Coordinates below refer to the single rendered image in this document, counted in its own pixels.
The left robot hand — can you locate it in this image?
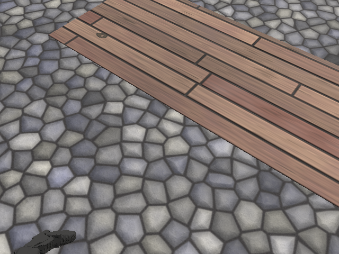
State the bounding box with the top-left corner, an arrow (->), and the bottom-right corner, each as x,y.
14,230 -> 76,254

